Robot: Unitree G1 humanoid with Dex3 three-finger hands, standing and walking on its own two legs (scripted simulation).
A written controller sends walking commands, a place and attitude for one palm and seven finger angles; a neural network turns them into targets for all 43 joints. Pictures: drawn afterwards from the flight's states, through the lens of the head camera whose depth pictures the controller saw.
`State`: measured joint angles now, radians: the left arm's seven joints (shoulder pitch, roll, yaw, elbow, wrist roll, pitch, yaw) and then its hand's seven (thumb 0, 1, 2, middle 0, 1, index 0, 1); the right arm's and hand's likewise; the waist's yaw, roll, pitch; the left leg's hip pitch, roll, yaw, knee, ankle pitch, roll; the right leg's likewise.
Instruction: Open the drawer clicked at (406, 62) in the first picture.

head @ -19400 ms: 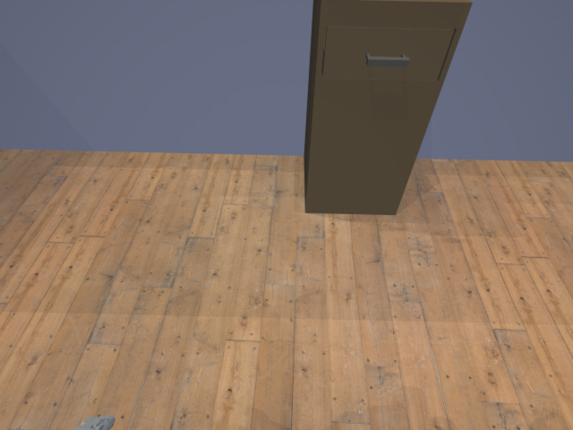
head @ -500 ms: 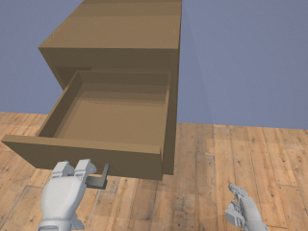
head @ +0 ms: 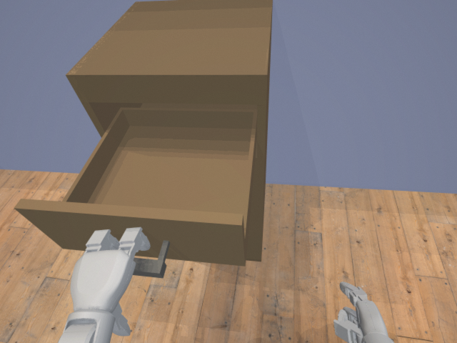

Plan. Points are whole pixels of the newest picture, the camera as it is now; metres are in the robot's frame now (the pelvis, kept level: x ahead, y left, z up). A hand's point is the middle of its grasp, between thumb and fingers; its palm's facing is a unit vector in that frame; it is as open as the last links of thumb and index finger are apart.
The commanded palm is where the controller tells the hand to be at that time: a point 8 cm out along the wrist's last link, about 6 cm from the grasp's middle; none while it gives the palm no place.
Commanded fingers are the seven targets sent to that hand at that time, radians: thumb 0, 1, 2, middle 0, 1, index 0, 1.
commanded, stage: lift the hand off the handle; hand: left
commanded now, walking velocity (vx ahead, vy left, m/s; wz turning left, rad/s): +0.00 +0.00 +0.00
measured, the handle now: (131, 254) +0.25 +0.22 +0.02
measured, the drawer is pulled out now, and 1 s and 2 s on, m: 0.30 0.30 0.30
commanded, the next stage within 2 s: draw the hand back to the body in 1.10 s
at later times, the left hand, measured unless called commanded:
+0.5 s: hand (106, 262) +0.20 +0.22 +0.09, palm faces +0.08 -0.10 -0.99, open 13.2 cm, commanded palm +0.18 +0.21 +0.15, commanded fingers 0.00 -0.50 0.30 -0.30 -1.20 -0.30 -1.20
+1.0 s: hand (91, 221) +0.23 +0.21 +0.17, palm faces +0.17 -0.10 -0.98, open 13.8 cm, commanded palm +0.18 +0.22 +0.22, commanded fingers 0.00 -0.50 0.30 -0.30 -1.20 -0.30 -1.20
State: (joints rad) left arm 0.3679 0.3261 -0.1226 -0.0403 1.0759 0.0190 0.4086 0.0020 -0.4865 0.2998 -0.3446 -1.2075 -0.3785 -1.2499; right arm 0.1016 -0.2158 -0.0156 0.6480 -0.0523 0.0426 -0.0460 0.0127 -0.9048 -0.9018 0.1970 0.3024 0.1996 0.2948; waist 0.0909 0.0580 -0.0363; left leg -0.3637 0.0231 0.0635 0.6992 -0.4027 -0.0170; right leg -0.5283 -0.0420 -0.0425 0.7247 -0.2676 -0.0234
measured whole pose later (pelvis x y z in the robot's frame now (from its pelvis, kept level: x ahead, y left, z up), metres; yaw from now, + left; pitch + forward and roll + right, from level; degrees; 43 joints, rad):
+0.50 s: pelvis +0.01 +0.00 +0.02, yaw +0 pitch -1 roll +1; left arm 0.39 0.38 -0.13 -0.28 1.02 0.07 0.23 0.00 -0.49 0.30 -0.33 -1.21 -0.42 -1.25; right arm 0.07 -0.24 0.01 0.64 -0.04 0.06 -0.01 0.01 -0.91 -0.90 0.20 0.30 0.20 0.29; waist 0.13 0.10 0.01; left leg -0.14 0.02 0.06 0.49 -0.32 -0.01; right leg -0.30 -0.03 -0.05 0.52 -0.19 -0.02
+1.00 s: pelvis +0.01 +0.01 +0.03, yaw +0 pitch -4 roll +1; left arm 0.29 0.46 -0.08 -0.48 0.90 0.17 0.04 0.00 -0.49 0.30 -0.32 -1.20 -0.32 -1.21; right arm 0.04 -0.27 0.04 0.62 0.01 0.13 0.00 0.01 -0.91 -0.90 0.20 0.30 0.20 0.29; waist 0.11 0.13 0.03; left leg -0.03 0.02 0.06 0.37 -0.27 -0.01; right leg -0.19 -0.03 -0.05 0.40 -0.14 -0.01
